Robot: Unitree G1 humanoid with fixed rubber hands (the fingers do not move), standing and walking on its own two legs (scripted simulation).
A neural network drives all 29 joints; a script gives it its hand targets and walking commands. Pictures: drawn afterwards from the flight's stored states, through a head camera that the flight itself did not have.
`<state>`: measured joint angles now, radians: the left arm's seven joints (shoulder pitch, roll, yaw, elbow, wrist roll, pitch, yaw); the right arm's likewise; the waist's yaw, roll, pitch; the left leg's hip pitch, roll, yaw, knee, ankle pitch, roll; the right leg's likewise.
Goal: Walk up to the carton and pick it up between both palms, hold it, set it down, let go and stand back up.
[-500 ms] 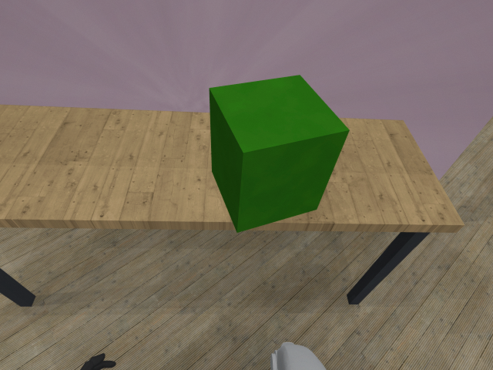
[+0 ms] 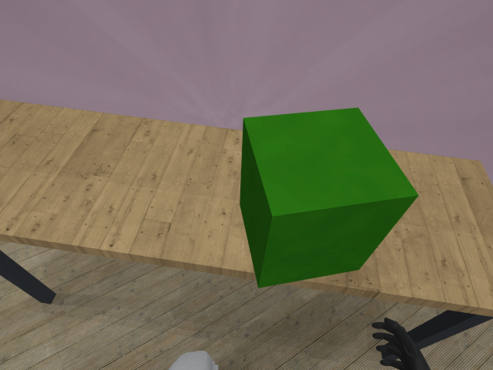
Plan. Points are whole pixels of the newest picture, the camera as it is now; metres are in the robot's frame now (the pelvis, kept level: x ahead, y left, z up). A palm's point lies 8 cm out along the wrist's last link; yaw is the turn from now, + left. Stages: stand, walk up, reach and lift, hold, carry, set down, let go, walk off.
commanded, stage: walk up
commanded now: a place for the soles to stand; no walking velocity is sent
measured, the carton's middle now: (306, 200) +0.40 -0.08 +0.03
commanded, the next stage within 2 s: none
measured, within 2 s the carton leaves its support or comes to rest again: neither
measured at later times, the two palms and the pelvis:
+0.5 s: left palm (113, 321) +0.18 +0.24 -0.06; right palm out of the picture +0.15 -0.30 -0.07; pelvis +0.04 -0.02 +0.01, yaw -3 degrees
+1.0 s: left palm (110, 326) +0.18 +0.24 -0.07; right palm (439, 365) +0.16 -0.29 -0.06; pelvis +0.04 -0.01 +0.01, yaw -5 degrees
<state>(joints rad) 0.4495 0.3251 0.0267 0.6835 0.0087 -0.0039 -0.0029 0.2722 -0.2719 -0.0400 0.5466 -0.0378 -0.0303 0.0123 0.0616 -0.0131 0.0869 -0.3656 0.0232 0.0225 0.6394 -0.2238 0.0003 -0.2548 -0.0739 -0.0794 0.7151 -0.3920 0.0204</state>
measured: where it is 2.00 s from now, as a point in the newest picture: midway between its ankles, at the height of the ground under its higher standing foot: outside the picture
